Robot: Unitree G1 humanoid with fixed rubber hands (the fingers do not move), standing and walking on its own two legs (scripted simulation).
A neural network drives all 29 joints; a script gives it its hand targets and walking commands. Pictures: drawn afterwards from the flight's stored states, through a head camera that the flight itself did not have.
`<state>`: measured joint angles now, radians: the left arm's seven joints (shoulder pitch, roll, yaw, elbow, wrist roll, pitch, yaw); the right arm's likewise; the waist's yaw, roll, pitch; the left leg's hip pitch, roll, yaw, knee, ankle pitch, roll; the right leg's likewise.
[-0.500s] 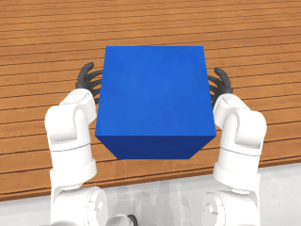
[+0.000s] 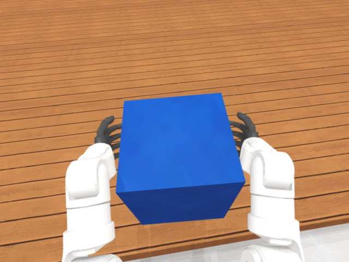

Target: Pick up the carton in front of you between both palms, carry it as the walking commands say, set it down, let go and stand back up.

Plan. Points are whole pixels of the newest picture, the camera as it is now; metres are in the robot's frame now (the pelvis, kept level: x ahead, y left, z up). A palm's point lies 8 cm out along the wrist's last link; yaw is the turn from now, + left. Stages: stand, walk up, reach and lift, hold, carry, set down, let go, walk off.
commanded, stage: carry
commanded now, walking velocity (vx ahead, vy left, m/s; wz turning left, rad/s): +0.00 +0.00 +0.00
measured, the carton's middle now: (178, 164) +0.33 -0.01 +0.04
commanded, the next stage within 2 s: none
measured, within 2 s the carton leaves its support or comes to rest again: neither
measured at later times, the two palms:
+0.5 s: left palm (92, 154) +0.31 +0.16 +0.13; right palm (244, 152) +0.31 -0.14 +0.12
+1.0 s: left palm (85, 164) +0.29 +0.17 +0.13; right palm (241, 160) +0.29 -0.13 +0.12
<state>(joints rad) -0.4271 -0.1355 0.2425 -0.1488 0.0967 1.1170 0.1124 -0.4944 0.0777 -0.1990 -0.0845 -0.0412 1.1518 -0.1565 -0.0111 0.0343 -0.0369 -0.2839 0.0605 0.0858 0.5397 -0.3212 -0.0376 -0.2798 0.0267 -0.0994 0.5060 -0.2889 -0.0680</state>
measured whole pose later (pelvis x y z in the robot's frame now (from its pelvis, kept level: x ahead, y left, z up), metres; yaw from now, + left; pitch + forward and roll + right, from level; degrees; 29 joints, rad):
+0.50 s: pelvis -0.02 +0.01 +0.00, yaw +0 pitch +2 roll +0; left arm -0.51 -0.09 0.24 0.02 0.07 1.15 0.12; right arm -0.50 0.08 -0.23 0.01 -0.07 1.17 -0.16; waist 0.01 0.00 -0.10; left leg -0.28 0.04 0.09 0.54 -0.29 -0.01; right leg -0.29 0.01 -0.10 0.53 -0.28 -0.05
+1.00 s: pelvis -0.04 +0.02 +0.00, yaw +0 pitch +2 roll +0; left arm -0.51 -0.09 0.24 0.01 0.07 1.15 0.13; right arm -0.50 0.08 -0.23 0.01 -0.07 1.16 -0.16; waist 0.01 0.00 -0.10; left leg -0.31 0.03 0.10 0.53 -0.25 0.01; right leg -0.32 0.00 -0.10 0.53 -0.24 -0.04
